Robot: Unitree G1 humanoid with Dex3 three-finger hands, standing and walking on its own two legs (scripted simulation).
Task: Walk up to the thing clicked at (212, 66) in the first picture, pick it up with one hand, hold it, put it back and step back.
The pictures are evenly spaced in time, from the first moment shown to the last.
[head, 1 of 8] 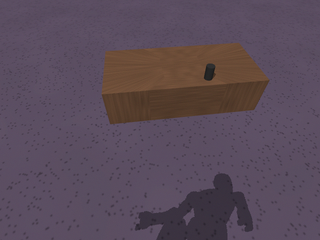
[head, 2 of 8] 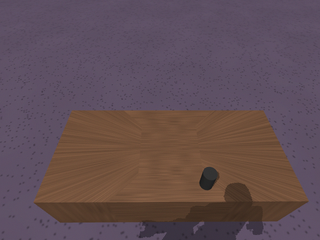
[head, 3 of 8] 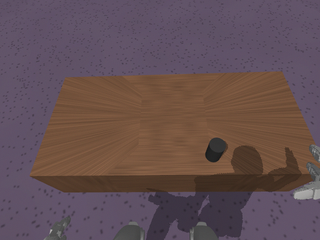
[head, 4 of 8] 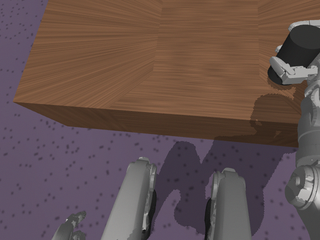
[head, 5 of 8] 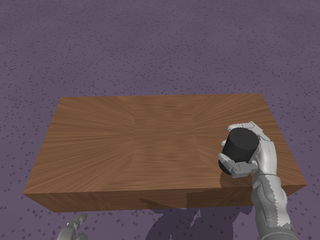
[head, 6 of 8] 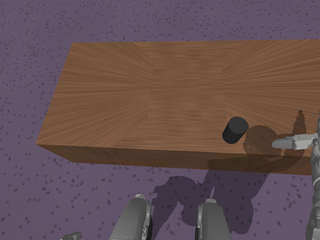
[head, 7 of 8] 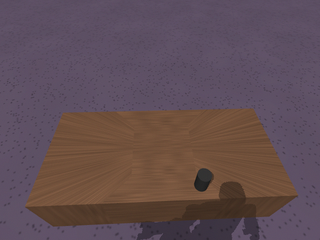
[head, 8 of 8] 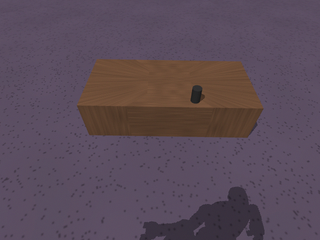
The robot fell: no
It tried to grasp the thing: yes
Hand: right
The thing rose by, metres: 0.40
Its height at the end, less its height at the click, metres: +0.00
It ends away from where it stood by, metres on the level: 0.02
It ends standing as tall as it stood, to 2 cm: yes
